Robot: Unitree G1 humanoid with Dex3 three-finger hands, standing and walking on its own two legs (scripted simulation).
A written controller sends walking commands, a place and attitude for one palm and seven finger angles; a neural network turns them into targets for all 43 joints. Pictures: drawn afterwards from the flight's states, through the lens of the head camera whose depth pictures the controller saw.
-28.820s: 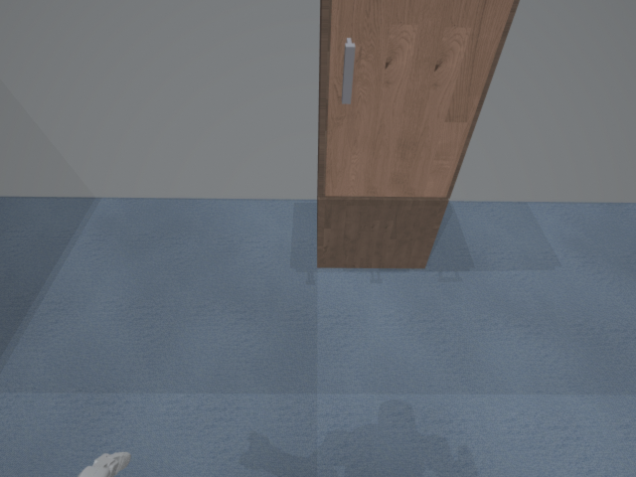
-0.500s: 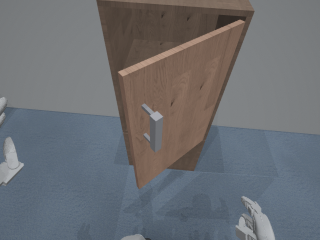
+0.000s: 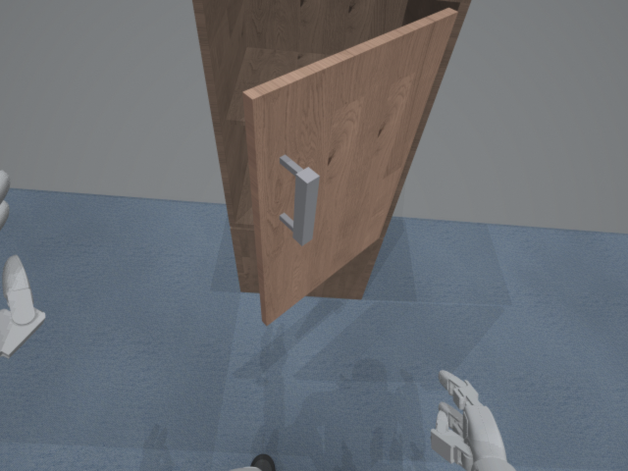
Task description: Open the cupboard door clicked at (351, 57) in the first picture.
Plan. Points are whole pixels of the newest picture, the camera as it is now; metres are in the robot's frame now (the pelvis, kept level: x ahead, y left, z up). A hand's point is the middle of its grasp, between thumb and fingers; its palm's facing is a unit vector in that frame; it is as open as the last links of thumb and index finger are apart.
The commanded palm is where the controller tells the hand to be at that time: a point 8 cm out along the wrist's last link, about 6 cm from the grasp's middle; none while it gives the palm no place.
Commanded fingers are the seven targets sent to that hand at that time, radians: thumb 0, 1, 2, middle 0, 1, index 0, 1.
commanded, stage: stop stepping back and stand still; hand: left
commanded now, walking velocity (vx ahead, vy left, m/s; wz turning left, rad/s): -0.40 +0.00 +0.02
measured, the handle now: (295, 201) +0.46 +0.07 +0.06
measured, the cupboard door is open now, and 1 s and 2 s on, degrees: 45 45 45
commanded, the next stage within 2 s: let the arm hang, fingers relaxed in 0.88 s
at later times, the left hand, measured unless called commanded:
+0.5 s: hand (26, 467) +0.11 +0.22 +0.15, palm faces +0.41 -0.81 -0.41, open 7.4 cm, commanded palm +0.05 +0.27 +0.17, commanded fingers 0.00 0.90 0.90 -0.20 -0.30 -0.20 -0.30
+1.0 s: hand out of the picture +0.08 +0.24 +0.15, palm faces +0.36 -0.80 -0.48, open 7.4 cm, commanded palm none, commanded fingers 0.00 0.90 0.90 -0.20 -0.30 -0.20 -0.30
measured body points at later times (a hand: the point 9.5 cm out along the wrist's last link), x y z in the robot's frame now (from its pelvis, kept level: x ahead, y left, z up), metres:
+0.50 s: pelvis -0.10 -0.03 -0.01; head -0.11 -0.02 +0.44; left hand +0.08 +0.26 +0.17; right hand +0.05 -0.30 -0.08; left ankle -0.08 +0.07 -0.74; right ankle -0.15 -0.11 -0.74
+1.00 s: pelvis -0.12 -0.02 +0.00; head -0.11 +0.00 +0.45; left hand +0.06 +0.28 +0.18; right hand +0.01 -0.22 -0.09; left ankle -0.09 +0.08 -0.74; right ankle -0.13 -0.12 -0.72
